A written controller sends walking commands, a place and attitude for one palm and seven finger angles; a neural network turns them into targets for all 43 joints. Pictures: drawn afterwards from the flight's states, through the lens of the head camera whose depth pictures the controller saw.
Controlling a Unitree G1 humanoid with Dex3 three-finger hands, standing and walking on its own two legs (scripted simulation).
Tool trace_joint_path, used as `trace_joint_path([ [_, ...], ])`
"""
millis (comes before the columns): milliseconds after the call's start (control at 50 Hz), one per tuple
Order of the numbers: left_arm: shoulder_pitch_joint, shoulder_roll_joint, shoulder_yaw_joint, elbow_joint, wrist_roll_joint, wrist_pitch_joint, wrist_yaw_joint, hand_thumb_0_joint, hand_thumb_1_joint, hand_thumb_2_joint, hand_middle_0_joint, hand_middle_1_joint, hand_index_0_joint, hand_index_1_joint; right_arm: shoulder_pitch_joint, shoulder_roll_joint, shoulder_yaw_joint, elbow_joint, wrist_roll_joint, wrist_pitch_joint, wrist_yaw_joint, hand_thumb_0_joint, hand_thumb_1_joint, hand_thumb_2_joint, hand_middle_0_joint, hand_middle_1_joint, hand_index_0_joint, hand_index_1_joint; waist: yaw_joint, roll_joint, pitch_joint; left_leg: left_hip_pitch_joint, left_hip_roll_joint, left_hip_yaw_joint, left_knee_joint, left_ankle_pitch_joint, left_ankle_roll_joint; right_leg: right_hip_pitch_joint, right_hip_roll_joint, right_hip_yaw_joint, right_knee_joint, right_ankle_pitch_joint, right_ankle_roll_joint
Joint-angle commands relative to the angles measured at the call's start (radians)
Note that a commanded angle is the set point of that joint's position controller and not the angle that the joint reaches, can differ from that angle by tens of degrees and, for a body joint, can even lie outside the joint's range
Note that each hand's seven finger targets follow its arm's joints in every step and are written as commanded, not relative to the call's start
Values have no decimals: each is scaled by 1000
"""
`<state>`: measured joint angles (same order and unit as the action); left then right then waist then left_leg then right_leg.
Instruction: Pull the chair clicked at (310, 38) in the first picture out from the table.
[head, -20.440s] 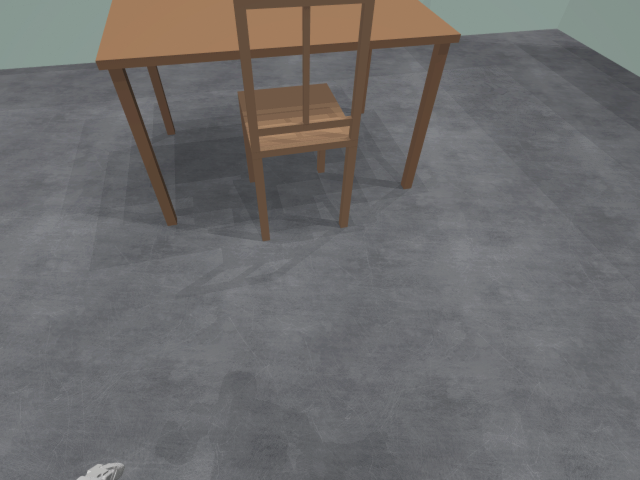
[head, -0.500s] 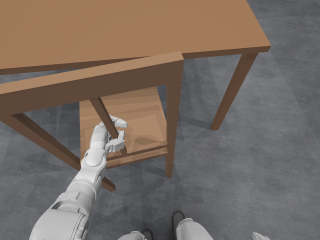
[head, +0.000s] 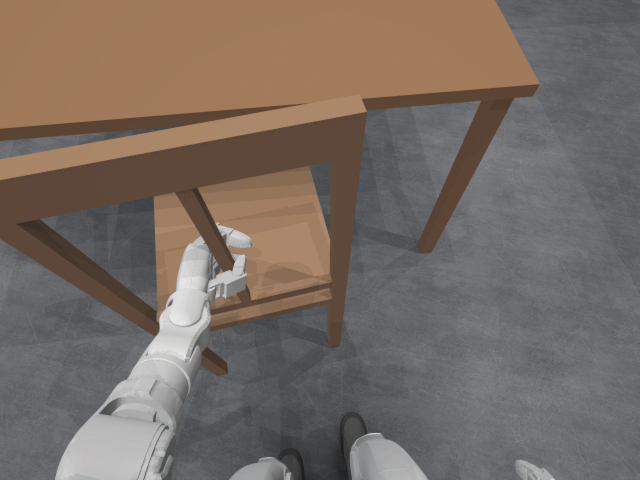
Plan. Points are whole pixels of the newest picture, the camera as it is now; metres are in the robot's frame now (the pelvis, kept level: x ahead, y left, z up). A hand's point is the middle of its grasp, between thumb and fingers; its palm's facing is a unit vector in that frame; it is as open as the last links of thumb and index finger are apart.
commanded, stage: step backward, pulling the chair out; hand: left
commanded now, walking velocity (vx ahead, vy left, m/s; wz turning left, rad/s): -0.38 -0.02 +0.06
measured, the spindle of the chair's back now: (222, 255) +0.41 +0.13 -0.05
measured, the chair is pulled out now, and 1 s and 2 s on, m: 0.13 0.13 0.13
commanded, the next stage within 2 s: stop walking, hand still on the chair in 0.10 s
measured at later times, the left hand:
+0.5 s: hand (239, 276) +0.38 +0.10 -0.06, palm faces -0.04 -0.98 -0.17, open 5.1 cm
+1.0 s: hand (239, 275) +0.38 +0.10 -0.05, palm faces -0.06 -0.99 -0.15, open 5.2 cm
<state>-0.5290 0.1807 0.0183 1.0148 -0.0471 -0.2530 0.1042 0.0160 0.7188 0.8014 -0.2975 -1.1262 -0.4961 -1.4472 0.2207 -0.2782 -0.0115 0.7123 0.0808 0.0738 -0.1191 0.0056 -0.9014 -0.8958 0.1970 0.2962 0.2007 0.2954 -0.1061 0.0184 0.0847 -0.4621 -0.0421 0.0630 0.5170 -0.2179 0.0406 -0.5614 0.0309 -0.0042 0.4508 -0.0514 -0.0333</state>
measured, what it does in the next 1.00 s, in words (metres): shifts its weight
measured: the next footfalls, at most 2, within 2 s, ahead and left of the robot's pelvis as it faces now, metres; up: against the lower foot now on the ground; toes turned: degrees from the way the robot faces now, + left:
none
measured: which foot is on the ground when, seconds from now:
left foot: down 0.00-1.00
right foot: down 0.00-1.00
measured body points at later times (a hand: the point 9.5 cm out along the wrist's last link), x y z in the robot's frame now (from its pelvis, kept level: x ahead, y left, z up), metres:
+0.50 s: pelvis +0.03 +0.00 +0.01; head +0.12 -0.03 +0.45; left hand +0.38 +0.15 -0.04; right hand +0.11 -0.26 -0.13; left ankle +0.02 +0.09 -0.73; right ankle +0.10 -0.08 -0.73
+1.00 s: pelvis +0.08 -0.01 +0.01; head +0.13 -0.02 +0.46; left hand +0.38 +0.15 -0.04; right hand +0.21 -0.25 -0.11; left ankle +0.02 +0.09 -0.73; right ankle +0.10 -0.08 -0.73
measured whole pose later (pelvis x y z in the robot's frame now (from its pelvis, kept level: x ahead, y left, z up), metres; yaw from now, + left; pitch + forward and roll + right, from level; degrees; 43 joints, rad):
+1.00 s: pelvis +0.08 -0.01 +0.01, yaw +0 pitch +2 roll +0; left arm -0.25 0.11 -0.05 0.79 -0.04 -0.10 0.07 0.06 0.74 0.79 -0.21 -1.13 -0.49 -1.45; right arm 0.18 -0.23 0.01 0.64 0.04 0.08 -0.12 0.01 -0.90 -0.90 0.20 0.30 0.20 0.30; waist -0.04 0.04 0.07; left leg -0.16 -0.01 0.04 0.43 -0.31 0.02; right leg -0.29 0.07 -0.02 0.43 -0.18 -0.06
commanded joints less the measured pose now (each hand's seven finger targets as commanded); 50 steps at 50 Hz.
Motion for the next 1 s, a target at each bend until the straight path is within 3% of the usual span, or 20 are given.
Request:
trace_joint_path([
  [0,-282,177,-8,-205,39,-56,6,0,900,900,-500,-1450,-500,-1450,69,-109,-38,-73,-7,-24,-9,0,-900,-900,200,300,200,300,30,45,-514,179,132,-128,-73,204,-21,294,-86,75,5,60,59],
  [40,-283,201,10,-198,41,-55,8,0,900,900,-500,-1450,-500,-1450,71,-116,-43,-70,-10,-24,-13,0,-900,-900,200,300,200,300,28,47,-497,181,136,-130,-72,212,-20,276,-82,75,5,60,56],
  [100,-299,177,-8,-200,38,-56,6,0,900,900,-500,-1450,-500,-1450,69,-106,-38,-69,-11,-27,-13,0,-900,-900,200,300,200,300,28,37,-487,177,138,-124,-64,203,-22,269,-86,77,9,59,52],
  [140,-301,206,15,-187,41,-56,9,0,900,900,-500,-1450,-500,-1450,76,-116,-42,-60,-12,-29,-15,0,-900,-900,200,300,200,300,29,41,-490,173,133,-127,-59,193,-22,268,-88,82,10,61,52],
  [180,-311,188,1,-182,42,-60,8,0,900,900,-500,-1450,-500,-1450,76,-106,-39,-56,-13,-31,-14,0,-900,-900,200,300,200,300,26,34,-492,178,132,-124,-52,192,-23,260,-90,80,13,65,53],
  [200,-341,195,0,-359,32,-72,2,0,900,900,-500,-1450,-500,-1450,54,-89,-37,-113,-12,-27,-15,0,-900,-900,200,300,200,300,46,50,-544,206,140,-125,-63,194,-20,337,-93,88,13,73,53],
  [240,-291,182,-3,-359,23,-44,0,0,900,900,-500,-1450,-500,-1450,30,-80,-27,-141,-14,-20,-27,0,-900,-900,200,300,200,300,53,61,-548,214,142,-114,-73,142,-17,368,-96,94,0,28,47],
  [320,-227,161,-3,-334,16,2,1,0,900,900,-500,-1450,-500,-1450,28,-85,-23,-160,-16,-13,-33,0,-900,-900,200,300,200,300,63,21,-490,206,138,-105,-98,31,-13,387,-99,91,-33,-72,44],
  [340,-210,182,16,-328,18,10,3,0,900,900,-500,-1450,-500,-1450,29,-93,-29,-159,-20,-11,-36,0,-900,-900,200,300,200,300,64,24,-482,222,131,-95,-96,12,-13,388,-101,98,-53,-84,48],
  [380,-193,149,-4,-321,16,22,-1,0,900,900,-500,-1450,-500,-1450,24,-85,-24,-162,-21,-13,-34,0,-900,-900,200,300,200,300,63,14,-449,247,124,-83,-96,7,-13,383,-108,100,-75,-79,48],
  [440,-159,143,0,-304,19,38,-3,0,900,900,-500,-1450,-500,-1450,27,-89,-26,-156,-25,-18,-34,0,-900,-900,200,300,200,300,64,-9,-431,284,116,-79,-95,42,-17,394,-107,94,-92,-34,53],
  [520,-124,108,-23,-331,21,52,-11,0,900,900,-500,-1450,-500,-1450,21,-81,-22,-158,-29,-24,-30,0,-900,-900,200,300,200,300,66,39,-432,328,129,-82,-93,212,-22,414,-101,75,-50,129,48],
  [680,-31,86,-32,-400,26,79,-23,0,900,900,-500,-1450,-500,-1450,3,-76,-27,-162,-43,-29,-27,0,-900,-900,200,300,200,300,69,26,-440,398,134,-78,-70,409,-36,466,-109,66,-15,369,40],
  [920,37,66,-40,-444,26,93,-28,0,900,900,-500,-1450,-500,-1450,-25,-65,-21,-173,-50,-27,-11,0,-900,-900,200,300,200,300,76,20,-395,413,138,-86,-80,386,-38,481,-112,73,-18,341,27],
  [960,40,71,-37,-457,26,93,-25,0,900,900,-500,-1450,-500,-1450,-26,-65,-19,-172,-50,-31,-10,0,-900,-900,200,300,200,300,76,53,-385,417,139,-89,-83,391,-38,481,-115,75,-19,333,21],
  [980,42,72,-36,-458,26,93,-25,0,900,900,-500,-1450,-500,-1450,-28,-63,-19,-172,-51,-31,-9,0,-900,-900,200,300,200,300,77,32,-384,416,141,-87,-84,390,-39,482,-114,70,-18,332,21],
])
